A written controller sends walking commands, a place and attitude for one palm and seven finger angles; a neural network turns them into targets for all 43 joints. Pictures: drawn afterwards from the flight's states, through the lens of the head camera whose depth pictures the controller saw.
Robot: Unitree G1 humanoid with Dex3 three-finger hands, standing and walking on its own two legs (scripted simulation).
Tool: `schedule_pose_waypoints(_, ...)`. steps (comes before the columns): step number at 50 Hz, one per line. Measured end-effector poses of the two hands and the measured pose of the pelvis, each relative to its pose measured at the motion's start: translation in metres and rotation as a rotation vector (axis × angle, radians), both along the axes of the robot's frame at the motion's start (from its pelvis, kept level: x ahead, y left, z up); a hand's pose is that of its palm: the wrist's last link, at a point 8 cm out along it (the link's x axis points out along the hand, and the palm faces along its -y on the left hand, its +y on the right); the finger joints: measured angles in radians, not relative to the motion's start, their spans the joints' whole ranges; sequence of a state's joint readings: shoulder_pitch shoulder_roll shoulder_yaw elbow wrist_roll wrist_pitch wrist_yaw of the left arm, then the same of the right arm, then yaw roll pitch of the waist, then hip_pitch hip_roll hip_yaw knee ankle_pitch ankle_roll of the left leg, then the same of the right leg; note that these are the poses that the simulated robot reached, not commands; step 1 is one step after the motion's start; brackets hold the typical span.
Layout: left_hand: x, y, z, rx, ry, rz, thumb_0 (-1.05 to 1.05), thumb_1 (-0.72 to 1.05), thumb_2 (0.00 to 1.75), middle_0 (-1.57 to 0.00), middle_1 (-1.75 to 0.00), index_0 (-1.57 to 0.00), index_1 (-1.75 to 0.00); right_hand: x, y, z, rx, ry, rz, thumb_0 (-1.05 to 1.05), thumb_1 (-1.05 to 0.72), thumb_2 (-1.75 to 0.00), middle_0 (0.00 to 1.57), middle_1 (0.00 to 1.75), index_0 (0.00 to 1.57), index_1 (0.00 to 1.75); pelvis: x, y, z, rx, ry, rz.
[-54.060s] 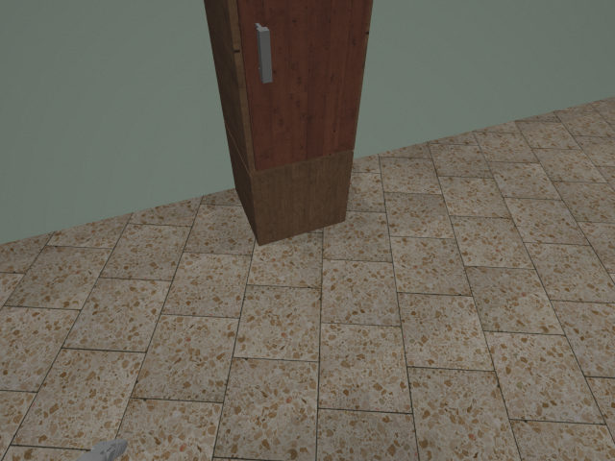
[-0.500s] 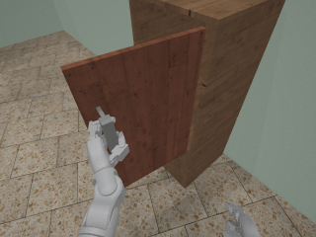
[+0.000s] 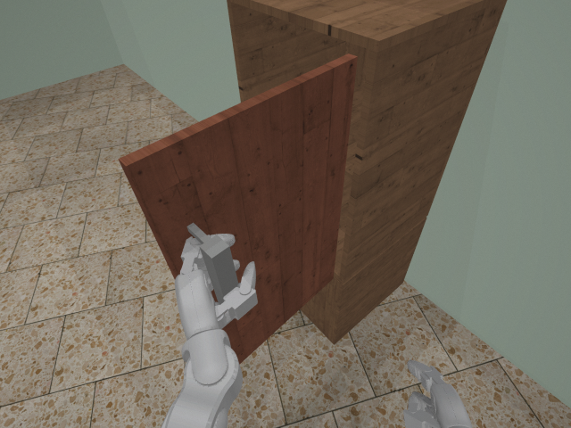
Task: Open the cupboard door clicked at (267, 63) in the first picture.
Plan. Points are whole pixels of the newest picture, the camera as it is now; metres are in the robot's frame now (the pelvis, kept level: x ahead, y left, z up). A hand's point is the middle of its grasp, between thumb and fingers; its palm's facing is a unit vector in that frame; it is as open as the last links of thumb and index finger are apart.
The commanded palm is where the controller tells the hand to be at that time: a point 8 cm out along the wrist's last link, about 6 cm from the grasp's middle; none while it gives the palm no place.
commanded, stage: open thumb and fingers to let go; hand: left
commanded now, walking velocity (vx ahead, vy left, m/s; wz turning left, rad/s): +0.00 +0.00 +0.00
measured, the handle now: (213, 267) +0.31 +0.12 +0.09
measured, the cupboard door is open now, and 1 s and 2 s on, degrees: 94 97 97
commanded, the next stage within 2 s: slide the hand sideways off the handle in 0.58 s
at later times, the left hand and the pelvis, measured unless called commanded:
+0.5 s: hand (239, 284) +0.29 +0.08 +0.09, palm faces +0.32 -0.95 -0.01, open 14.7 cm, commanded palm +0.24 +0.12 +0.09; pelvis +0.00 +0.01 +0.00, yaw -1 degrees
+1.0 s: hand (239, 311) +0.25 +0.07 +0.09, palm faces -0.12 -0.99 +0.06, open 16.2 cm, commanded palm +0.22 +0.13 +0.09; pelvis -0.02 +0.04 +0.00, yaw -2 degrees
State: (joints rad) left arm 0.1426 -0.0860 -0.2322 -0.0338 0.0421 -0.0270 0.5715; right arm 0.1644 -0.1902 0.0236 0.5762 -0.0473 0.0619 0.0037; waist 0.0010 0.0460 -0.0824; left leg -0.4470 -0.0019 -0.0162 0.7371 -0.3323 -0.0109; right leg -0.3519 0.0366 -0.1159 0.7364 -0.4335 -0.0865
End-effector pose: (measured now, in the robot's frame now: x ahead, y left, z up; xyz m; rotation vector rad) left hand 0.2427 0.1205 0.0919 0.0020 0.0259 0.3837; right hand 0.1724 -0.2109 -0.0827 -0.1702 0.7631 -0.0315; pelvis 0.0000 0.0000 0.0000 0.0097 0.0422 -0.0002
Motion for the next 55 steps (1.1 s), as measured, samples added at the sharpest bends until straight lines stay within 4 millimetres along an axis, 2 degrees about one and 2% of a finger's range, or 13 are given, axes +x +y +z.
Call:
schedule_pose_waypoints(4,0.0,0.001,0.0,-0.001,-0.002,-0.009,0.02,0.29,0.64,-0.35,-1.28,-0.36,-1.29,0.004,0.002,0.002,0.004,-0.004,0.005,0.01,-0.91,-0.9,0.2,0.3,0.2,0.3,0.001,0.0,0.0,0.001,0.004,0.0)
schedule_pose_waypoints(13,0.0,0.002,-0.001,0.008,-0.005,-0.031,0.01,-0.22,0.42,-0.31,-1.22,-0.33,-1.22,0.003,0.006,-0.001,0.006,0.002,-0.003,0.01,-0.91,-0.9,0.2,0.3,0.2,0.3,0.003,0.006,-0.001,-0.002,0.006,-0.002)
schedule_pose_waypoints(19,0.003,0.004,-0.001,-0.002,-0.006,-0.04,0.0,-0.41,0.34,-0.28,-1.08,-0.31,-1.09,-0.001,0.009,-0.001,-0.003,0.019,-0.011,0.01,-0.91,-0.9,0.2,0.3,0.2,0.3,0.003,0.01,-0.001,-0.005,0.006,-0.006)
schedule_pose_waypoints(25,0.005,0.005,-0.001,0.004,-0.004,-0.054,0.0,-0.47,0.31,-0.25,-0.85,-0.27,-0.85,-0.004,0.013,-0.001,-0.002,0.018,-0.016,0.01,-0.91,-0.9,0.2,0.3,0.2,0.3,0.001,0.015,-0.002,-0.01,0.006,-0.01)
schedule_pose_waypoints(36,0.002,0.009,-0.001,0.012,-0.007,-0.09,-0.01,-0.5,0.3,-0.38,-0.59,-0.38,-0.61,-0.005,0.025,-0.002,0.002,0.011,0.002,0.01,-0.91,-0.9,0.2,0.3,0.2,0.3,-0.006,0.024,-0.005,-0.018,0.001,-0.008)
schedule_pose_waypoints(42,-0.006,0.014,-0.003,0.073,-0.05,-0.437,-0.01,-0.5,0.3,-0.28,-0.44,-0.24,-0.45,-0.016,0.029,-0.001,0.001,-0.001,0.002,0.01,-0.91,-0.9,0.2,0.3,0.2,0.3,-0.013,0.03,-0.006,-0.017,-0.001,-0.004)
schedule_pose_waypoints(45,-0.01,0.012,-0.003,0.028,-0.05,-0.545,-0.01,-0.5,0.3,-0.23,-0.38,-0.2,-0.39,-0.022,0.031,-0.001,0.007,-0.022,-0.021,0.01,-0.91,-0.9,0.2,0.3,0.2,0.3,-0.016,0.034,-0.005,-0.021,-0.008,-0.011)
schedule_pose_waypoints(49,-0.011,0.01,-0.004,-0.059,-0.046,-0.523,-0.01,-0.5,0.3,-0.19,-0.34,-0.17,-0.34,-0.029,0.034,0.002,0.012,-0.042,-0.041,0.01,-0.91,-0.9,0.2,0.3,0.2,0.3,-0.017,0.039,-0.004,-0.019,-0.012,-0.025)
schedule_pose_waypoints(55,-0.021,0.012,-0.003,-0.042,-0.059,-0.471,-0.01,-0.5,0.3,-0.16,-0.31,-0.18,-0.32,-0.032,0.037,0.01,0.021,-0.065,-0.035,0.01,-0.91,-0.9,0.2,0.3,0.2,0.3,-0.015,0.04,-0.004,-0.014,-0.007,-0.045)
